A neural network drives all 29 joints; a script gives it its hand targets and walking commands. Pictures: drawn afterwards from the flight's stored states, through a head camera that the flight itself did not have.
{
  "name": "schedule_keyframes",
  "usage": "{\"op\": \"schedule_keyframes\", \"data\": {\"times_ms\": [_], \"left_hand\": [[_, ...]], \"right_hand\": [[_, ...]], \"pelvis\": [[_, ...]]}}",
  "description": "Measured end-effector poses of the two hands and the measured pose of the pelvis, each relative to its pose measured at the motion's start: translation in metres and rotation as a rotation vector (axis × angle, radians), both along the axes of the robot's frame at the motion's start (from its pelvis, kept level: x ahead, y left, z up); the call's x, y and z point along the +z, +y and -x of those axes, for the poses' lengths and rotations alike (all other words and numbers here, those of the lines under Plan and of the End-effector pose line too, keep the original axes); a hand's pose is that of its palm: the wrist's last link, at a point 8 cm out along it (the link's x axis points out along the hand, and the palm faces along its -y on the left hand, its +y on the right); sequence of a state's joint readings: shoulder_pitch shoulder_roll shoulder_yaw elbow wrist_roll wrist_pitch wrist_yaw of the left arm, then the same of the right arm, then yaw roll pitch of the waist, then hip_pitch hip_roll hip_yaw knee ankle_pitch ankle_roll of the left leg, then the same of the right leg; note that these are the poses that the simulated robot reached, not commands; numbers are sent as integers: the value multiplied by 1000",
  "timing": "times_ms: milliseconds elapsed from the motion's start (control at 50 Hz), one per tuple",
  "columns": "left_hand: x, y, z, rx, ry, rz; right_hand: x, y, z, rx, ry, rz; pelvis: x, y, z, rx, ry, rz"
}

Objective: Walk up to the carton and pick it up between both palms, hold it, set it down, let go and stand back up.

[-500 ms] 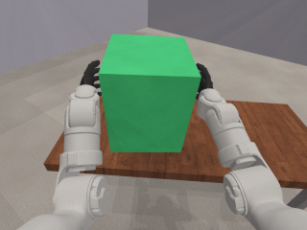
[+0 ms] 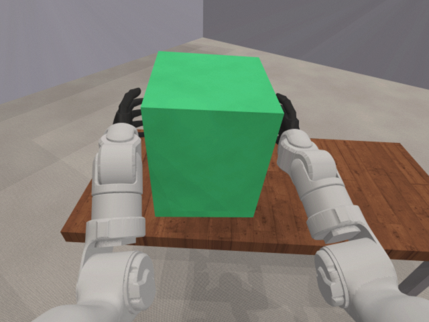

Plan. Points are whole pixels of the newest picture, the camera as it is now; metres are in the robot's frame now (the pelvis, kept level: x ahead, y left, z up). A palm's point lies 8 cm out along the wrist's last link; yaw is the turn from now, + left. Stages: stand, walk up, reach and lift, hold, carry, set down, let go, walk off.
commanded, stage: hold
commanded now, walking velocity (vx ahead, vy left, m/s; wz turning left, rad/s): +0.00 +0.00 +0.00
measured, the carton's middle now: (207, 136) +0.41 -0.01 +0.18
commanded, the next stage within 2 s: none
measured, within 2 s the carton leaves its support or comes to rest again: neither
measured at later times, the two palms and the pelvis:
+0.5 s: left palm (119, 125) +0.37 +0.15 +0.23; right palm (281, 127) +0.37 -0.14 +0.22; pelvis +0.00 +0.00 +0.00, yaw +1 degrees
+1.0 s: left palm (121, 130) +0.36 +0.14 +0.23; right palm (283, 133) +0.37 -0.15 +0.21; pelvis +0.00 +0.00 +0.00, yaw +0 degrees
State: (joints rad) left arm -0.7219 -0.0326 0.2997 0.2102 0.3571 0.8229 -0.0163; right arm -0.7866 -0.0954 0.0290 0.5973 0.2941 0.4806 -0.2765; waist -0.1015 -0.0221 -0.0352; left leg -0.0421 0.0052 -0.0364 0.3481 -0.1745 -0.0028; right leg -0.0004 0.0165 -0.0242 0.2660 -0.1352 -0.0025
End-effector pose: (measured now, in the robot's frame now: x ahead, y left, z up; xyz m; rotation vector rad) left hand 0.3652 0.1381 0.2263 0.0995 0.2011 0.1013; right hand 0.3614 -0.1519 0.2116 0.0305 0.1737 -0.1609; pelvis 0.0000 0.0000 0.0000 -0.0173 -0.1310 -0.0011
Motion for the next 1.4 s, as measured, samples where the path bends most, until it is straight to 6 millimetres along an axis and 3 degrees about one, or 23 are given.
{"op": "schedule_keyframes", "data": {"times_ms": [120, 520, 740, 960, 1400], "left_hand": [[10, 0, 5, 13, -34, -3], [9, 9, -5, 10, -20, -7], [5, 6, -2, 0, -21, 4], [-1, 6, 0, 18, 4, 11], [11, 6, 4, 8, -25, 2]], "right_hand": [[9, 0, 1, 14, -34, -3], [10, 9, -10, 17, -15, 10], [6, 6, -3, 8, -14, 17], [-1, 6, -5, 18, 9, 13], [12, 6, 0, 10, -17, 12]], "pelvis": [[0, -3, 2, 0, -11, 1], [0, -4, 0, 13, 24, -1], [0, 1, -7, 7, 3, 3], [0, -2, 2, 7, -2, -1], [0, -3, 5, 9, -6, -1]]}}
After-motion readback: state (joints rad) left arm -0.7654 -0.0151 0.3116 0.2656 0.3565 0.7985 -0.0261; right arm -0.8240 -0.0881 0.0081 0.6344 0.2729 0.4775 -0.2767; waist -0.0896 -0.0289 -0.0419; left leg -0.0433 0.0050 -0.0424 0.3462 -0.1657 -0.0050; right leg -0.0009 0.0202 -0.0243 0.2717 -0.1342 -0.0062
